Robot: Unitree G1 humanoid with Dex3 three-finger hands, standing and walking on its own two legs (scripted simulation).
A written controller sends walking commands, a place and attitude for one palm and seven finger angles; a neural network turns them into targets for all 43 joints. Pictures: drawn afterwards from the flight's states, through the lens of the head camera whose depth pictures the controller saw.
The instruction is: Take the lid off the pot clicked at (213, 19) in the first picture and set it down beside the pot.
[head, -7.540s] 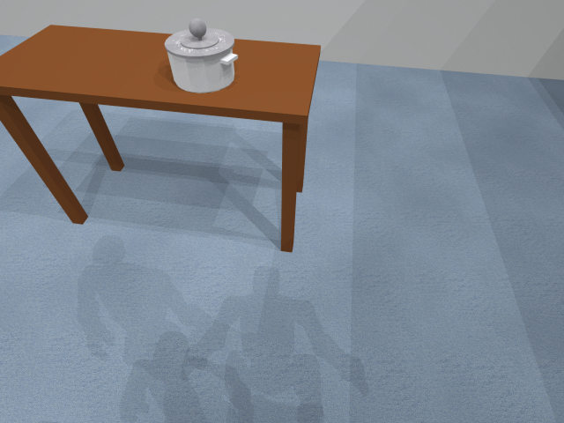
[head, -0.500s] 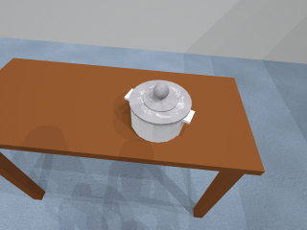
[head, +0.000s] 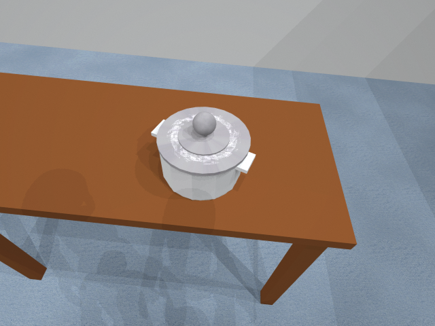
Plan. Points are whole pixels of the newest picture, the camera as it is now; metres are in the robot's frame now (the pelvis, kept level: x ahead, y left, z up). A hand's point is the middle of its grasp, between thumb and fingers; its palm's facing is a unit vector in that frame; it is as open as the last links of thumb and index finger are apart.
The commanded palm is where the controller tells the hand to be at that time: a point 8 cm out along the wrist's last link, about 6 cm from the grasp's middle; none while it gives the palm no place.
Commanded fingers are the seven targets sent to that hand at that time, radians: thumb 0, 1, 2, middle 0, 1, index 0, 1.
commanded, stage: shuffle to correct the standing spot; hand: left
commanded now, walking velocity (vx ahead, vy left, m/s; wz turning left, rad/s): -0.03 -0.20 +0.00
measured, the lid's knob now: (204, 123) +0.48 +0.06 +0.11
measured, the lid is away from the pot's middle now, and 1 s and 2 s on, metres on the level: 0.01 0.01 0.01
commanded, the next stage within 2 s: come to a stop and stand still in 0.12 s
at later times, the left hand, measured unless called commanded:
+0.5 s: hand out of the picture +0.06 +0.12 -0.17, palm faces -0.01 -0.98 -0.21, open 7.4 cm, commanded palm none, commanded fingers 0.00 0.90 0.90 -0.20 -0.30 -0.20 -0.30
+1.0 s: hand out of the picture +0.02 +0.18 -0.17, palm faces +0.01 -0.96 -0.28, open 7.4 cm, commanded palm none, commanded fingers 0.00 0.90 0.90 -0.20 -0.30 -0.20 -0.30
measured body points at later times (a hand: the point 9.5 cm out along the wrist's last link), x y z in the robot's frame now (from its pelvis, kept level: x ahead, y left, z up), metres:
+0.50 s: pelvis +0.02 -0.07 +0.00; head +0.05 -0.06 +0.45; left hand +0.06 +0.17 -0.15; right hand +0.04 -0.31 -0.15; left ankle -0.02 +0.09 -0.73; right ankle -0.01 -0.21 -0.73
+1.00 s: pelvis -0.01 -0.03 +0.00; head +0.00 -0.04 +0.45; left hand +0.02 +0.23 -0.15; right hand +0.06 -0.26 -0.15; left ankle -0.02 +0.09 -0.73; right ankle -0.01 -0.21 -0.73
